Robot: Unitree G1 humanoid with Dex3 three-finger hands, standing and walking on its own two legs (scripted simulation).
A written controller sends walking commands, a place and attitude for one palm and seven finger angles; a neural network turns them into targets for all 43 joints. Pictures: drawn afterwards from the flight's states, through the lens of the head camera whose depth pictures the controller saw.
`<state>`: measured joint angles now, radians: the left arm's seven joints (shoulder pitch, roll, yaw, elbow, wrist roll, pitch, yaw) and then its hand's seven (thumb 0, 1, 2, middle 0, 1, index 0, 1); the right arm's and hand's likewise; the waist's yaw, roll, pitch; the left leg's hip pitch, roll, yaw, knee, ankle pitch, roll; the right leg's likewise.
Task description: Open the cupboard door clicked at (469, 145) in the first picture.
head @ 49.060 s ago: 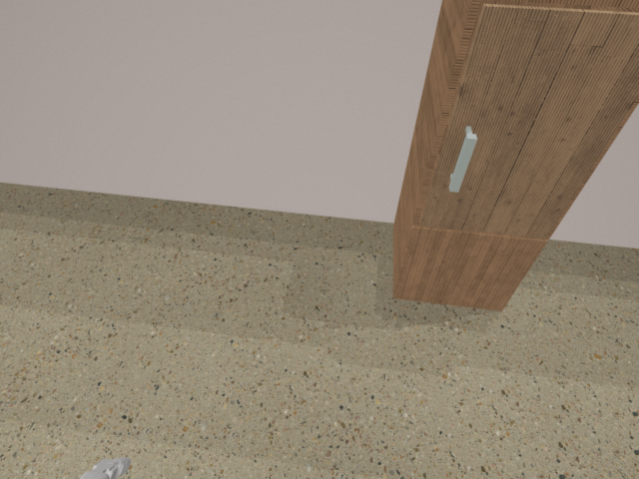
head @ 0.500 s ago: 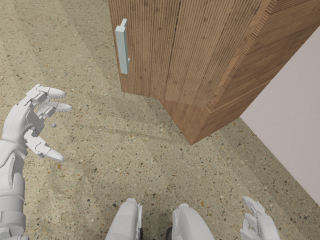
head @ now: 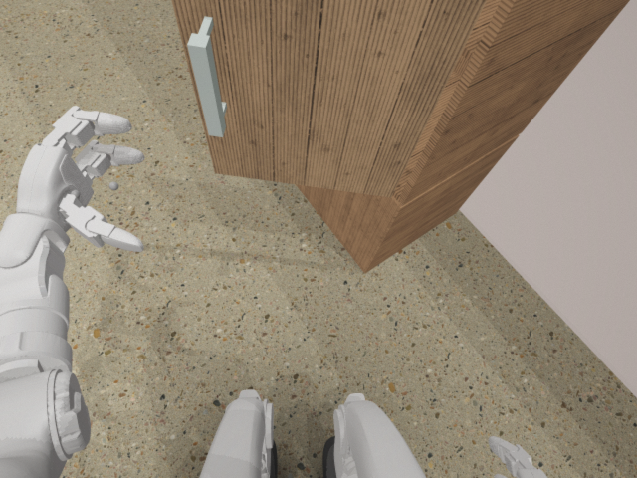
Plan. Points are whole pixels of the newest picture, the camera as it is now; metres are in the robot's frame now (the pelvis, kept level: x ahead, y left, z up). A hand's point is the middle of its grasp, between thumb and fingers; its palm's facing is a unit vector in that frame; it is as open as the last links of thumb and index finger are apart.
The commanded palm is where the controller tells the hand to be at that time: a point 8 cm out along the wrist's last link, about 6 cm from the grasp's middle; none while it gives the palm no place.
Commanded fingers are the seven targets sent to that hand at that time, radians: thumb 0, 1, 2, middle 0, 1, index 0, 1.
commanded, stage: move the hooked fingers beside the handle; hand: left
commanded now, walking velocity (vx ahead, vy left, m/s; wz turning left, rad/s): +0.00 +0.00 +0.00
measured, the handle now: (212, 81) +0.63 +0.15 +0.04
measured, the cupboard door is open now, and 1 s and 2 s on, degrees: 49 49 49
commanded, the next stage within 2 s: none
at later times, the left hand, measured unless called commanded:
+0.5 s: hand (143, 126) +0.54 +0.22 +0.05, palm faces -0.08 -1.00 -0.03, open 14.0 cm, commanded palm +0.54 +0.25 +0.04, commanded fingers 0.00 -0.50 0.30 -0.30 -1.20 -0.30 -1.20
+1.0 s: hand (151, 109) +0.58 +0.22 +0.04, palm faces -0.08 -1.00 -0.03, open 14.0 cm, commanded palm +0.57 +0.23 +0.04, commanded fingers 0.00 -0.50 0.30 -0.30 -1.20 -0.30 -1.20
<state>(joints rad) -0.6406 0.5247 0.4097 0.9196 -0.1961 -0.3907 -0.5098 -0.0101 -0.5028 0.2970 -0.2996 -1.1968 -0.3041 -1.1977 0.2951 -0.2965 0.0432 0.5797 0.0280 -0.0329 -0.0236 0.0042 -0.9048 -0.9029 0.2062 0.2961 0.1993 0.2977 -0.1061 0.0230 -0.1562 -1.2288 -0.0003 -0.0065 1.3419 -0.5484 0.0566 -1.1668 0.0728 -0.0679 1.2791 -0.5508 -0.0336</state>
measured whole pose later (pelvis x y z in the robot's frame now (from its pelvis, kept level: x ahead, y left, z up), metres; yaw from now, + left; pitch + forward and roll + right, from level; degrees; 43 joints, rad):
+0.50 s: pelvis -0.01 +0.00 -0.02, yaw -2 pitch +30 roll -6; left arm -1.03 0.72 0.45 1.21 -0.07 -0.36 -0.45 -0.01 -0.50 0.30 -0.30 -1.20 -0.30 -1.20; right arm 0.34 -0.31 0.08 0.60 0.00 0.03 -0.02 0.00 -0.91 -0.90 0.21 0.30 0.20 0.30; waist -0.22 0.04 -0.13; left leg -1.40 0.02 -0.03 1.42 -0.55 0.06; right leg -1.32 0.09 -0.10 1.33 -0.54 -0.04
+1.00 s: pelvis +0.01 +0.01 -0.02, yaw -3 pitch +34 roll -8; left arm -1.06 0.74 0.50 1.13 -0.02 -0.30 -0.42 -0.01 -0.50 0.30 -0.30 -1.20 -0.30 -1.20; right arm 0.41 -0.26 0.10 0.59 -0.02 0.09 0.02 0.00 -0.90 -0.90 0.21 0.30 0.20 0.30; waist -0.25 0.05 -0.12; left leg -1.43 0.03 -0.03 1.41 -0.57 0.07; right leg -1.35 0.10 -0.09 1.29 -0.54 -0.02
